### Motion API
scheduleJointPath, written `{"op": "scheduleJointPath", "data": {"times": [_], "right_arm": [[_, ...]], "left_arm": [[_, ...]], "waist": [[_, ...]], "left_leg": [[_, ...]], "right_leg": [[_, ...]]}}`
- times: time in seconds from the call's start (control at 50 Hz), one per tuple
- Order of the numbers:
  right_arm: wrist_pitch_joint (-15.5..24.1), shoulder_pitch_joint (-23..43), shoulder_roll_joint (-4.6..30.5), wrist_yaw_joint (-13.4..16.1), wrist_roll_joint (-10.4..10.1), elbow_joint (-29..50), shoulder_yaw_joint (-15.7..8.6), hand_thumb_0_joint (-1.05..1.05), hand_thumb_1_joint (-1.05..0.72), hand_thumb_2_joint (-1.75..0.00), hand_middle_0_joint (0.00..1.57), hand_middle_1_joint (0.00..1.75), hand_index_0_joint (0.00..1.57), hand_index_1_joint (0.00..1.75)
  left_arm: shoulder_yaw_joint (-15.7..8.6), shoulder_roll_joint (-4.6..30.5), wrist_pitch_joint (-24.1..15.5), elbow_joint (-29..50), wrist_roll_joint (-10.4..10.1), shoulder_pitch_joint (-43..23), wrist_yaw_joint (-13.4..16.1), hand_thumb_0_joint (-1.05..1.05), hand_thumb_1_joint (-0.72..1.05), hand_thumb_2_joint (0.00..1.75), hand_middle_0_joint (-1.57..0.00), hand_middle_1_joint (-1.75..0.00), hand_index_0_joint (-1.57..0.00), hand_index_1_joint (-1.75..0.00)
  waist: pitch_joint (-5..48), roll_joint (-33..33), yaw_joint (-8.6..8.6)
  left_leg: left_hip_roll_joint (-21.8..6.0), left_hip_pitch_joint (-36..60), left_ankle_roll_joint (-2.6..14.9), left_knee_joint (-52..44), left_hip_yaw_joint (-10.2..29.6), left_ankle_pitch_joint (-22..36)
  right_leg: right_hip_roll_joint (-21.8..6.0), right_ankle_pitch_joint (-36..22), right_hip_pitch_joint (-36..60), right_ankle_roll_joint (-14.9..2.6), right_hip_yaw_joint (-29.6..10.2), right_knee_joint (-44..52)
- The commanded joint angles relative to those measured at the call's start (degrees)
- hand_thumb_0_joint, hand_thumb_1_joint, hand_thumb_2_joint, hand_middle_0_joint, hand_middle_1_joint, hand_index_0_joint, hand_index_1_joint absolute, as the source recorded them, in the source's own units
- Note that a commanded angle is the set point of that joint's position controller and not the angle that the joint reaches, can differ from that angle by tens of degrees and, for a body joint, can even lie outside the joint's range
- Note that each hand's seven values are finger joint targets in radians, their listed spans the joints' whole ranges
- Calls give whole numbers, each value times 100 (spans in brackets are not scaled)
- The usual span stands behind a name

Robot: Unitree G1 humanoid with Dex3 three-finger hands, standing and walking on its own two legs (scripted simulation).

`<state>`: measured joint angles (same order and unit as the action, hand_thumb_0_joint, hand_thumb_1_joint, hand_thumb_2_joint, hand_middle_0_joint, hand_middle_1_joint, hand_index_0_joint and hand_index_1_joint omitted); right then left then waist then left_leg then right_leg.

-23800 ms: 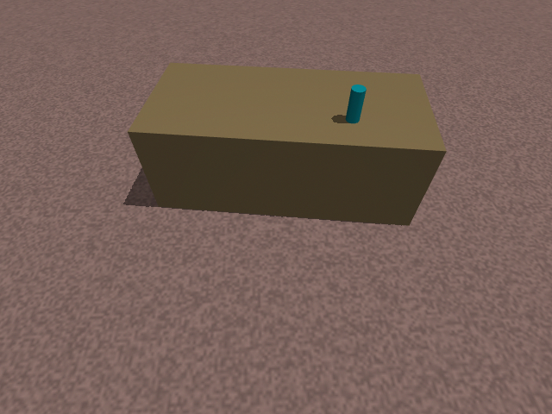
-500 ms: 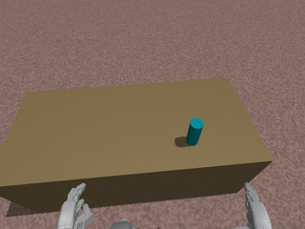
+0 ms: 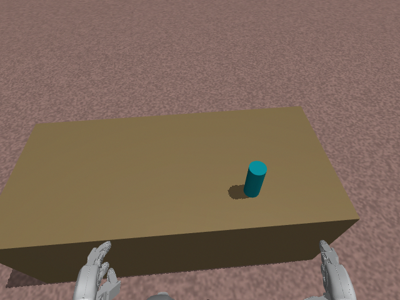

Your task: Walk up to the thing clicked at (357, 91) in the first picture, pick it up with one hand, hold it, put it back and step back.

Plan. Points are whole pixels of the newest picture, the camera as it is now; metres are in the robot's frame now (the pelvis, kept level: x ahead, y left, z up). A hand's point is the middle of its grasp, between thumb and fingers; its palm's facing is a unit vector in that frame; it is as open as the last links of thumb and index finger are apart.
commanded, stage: home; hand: right
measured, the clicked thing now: (254, 180) +0.51 -0.16 -0.21
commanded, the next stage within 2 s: stand in 0.82 s
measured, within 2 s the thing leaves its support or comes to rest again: neither
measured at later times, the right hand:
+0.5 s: hand (297, 288) +0.17 -0.17 -0.06, palm faces +0.11 +0.95 -0.28, open 17.4 cm
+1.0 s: hand (298, 291) +0.16 -0.17 -0.06, palm faces +0.11 +0.95 -0.28, open 17.2 cm
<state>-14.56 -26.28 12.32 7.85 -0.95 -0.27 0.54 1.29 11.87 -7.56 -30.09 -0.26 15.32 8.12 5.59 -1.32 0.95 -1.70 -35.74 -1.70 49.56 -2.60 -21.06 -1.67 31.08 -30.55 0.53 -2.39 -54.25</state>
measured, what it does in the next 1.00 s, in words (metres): stands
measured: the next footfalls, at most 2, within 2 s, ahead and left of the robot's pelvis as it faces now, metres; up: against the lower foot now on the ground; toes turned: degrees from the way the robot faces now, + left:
none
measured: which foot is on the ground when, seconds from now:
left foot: down 0.00-1.00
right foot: down 0.00-1.00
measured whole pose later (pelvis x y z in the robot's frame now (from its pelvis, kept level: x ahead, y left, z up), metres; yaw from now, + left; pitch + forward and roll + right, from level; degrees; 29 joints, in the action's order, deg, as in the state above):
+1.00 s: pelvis +0.00 +0.01 +0.00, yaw +0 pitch +7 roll +2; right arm -16.1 -26.1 12.0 8.3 -0.9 -0.1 0.9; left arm 1.3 12.2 -8.2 -30.4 -0.3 15.5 9.2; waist 5.1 -1.2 0.7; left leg -1.4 -36.3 -0.9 50.3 -2.8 -21.1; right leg -2.0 30.5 -30.7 1.3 -2.6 -54.0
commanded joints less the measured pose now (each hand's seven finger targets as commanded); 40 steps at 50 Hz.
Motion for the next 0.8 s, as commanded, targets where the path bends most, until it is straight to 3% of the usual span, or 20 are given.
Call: {"op": "scheduleJointPath", "data": {"times": [0.0,0.02,0.08,0.1,0.12,0.14,0.16,0.34,0.36,0.38,0.4,0.48,0.5,0.54,0.66,0.68,0.7,0.74,0.76,0.78], "right_arm": [[270,280,579,28,73,1226,-326,0,54,-6,5,5,5,5],[216,100,525,23,75,906,-313,0,55,-5,5,5,5,5],[231,215,570,32,69,1270,-324,0,55,-5,5,5,5,5],[173,46,510,15,64,830,-318,0,55,-5,5,5,5,5],[229,287,585,33,59,1363,-318,0,55,-5,5,5,5,5],[175,63,462,24,69,860,-262,0,54,-5,5,5,5,5],[220,239,575,39,57,1263,-326,0,55,-5,5,5,5,5],[183,129,516,43,73,1077,-252,0,54,-6,5,5,5,5],[197,148,627,52,65,1229,-390,0,53,-6,5,5,5,5],[161,124,439,28,58,944,-196,0,56,-5,5,5,5,5],[187,220,598,56,67,1265,-355,0,54,-6,5,5,5,5],[166,269,617,62,60,1235,-345,0,55,-5,5,5,5,5],[151,252,508,58,70,1094,-229,0,54,-5,5,5,5,5],[161,287,627,76,77,1204,-376,0,56,-5,5,5,5,5],[147,118,595,67,67,1110,-341,0,56,-4,5,5,5,5],[103,-59,344,48,76,752,-150,0,55,-5,5,5,5,5],[150,295,649,80,68,1333,-369,0,55,-5,5,5,5,5],[111,0,401,55,84,759,-210,0,55,-5,5,5,5,5],[148,299,680,79,82,1282,-392,0,54,-6,5,5,5,5],[146,214,551,80,88,1077,-306,0,55,-5,5,5,5,5]], "left_arm": [[-309,732,-302,875,-8,-330,92,0,90,90,-20,-30,-20,-30],[-362,815,-308,824,-9,-276,102,0,90,90,-20,-30,-20,-30],[-307,714,-317,917,-10,-373,104,0,90,90,-20,-30,-20,-30],[-331,772,-318,861,-23,-341,106,0,90,90,-20,-30,-20,-30],[-290,711,-317,969,-14,-402,96,0,90,90,-20,-30,-20,-30],[-338,771,-319,841,-13,-319,102,0,90,90,-20,-30,-20,-30],[-318,747,-318,899,-21,-364,86,0,90,90,-20,-30,-20,-30],[-323,743,-312,891,-25,-281,133,0,90,90,-20,-30,-20,-30],[-324,732,-313,957,-21,-335,131,0,90,90,-20,-30,-20,-30],[-322,764,-320,887,-25,-297,146,0,90,90,-20,-30,-20,-30],[-342,749,-327,927,-16,-310,152,0,90,90,-20,-30,-20,-30],[-316,752,-337,894,-23,-334,182,0,90,90,-20,-30,-20,-30],[-316,745,-347,855,-24,-310,192,0,90,90,-20,-30,-20,-30],[-310,728,-359,904,-19,-331,206,0,90,90,-20,-30,-20,-30],[-298,728,-332,900,-20,-361,203,0,90,90,-20,-30,-20,-30],[-276,706,-350,863,-23,-352,200,0,90,90,-20,-30,-20,-30],[-321,747,-350,885,-18,-330,189,0,90,90,-20,-30,-20,-30],[-278,707,-359,857,-14,-362,196,0,90,90,-20,-30,-20,-30],[-325,745,-355,913,-14,-377,189,0,90,90,-20,-30,-20,-30],[-333,743,-353,863,-7,-348,191,0,90,90,-20,-30,-20,-30]], "waist": [[714,-163,43],[561,-46,86],[658,-121,-6],[412,-5,28],[569,-124,-41],[424,-29,55],[498,-200,-61],[589,-63,44],[776,-34,-17],[469,100,83],[732,-16,2],[563,8,10],[482,50,91],[586,120,34],[558,58,-9],[477,205,85],[550,-122,-19],[399,144,37],[501,-49,-25],[570,47,39]], "left_leg": [[217,1062,214,-496,-225,1247],[219,990,201,-542,-228,1154],[208,1062,205,-585,-217,1051],[214,968,192,-611,-232,927],[198,1058,202,-604,-215,940],[214,946,195,-615,-227,875],[199,1014,211,-559,-227,927],[187,967,185,-593,-181,987],[171,1084,190,-587,-152,1041],[189,935,166,-630,-182,888],[179,1028,180,-608,-164,937],[164,980,171,-656,-133,850],[164,915,161,-663,-141,809],[151,987,148,-715,-120,772],[133,1054,157,-678,-115,973],[154,983,147,-670,-141,975],[136,1006,162,-677,-138,928],[160,948,151,-675,-166,819],[144,984,157,-700,-154,764],[148,1030,150,-702,-146,787]], "right_leg": [[102,-2250,-70,47,97,992],[104,-2088,-146,26,106,1013],[127,-1911,-156,14,133,1032],[120,-1761,-273,6,128,1077],[124,-1750,-216,15,135,1075],[124,-1702,-282,4,127,1086],[97,-1782,-225,45,91,1105],[149,-1727,-220,-22,186,983],[161,-1756,-181,-32,200,935],[151,-1579,-304,-45,186,985],[155,-1632,-222,-40,183,956],[158,-1506,-229,-54,212,957],[163,-1447,-255,-67,216,971],[181,-1376,-274,-89,236,960],[181,-1604,-224,-61,253,932],[176,-1620,-282,-69,230,937],[182,-1565,-255,-43,238,982],[168,-1482,-336,-57,212,983],[177,-1408,-306,-53,220,1014],[176,-1421,-270,-66,222,996]]}}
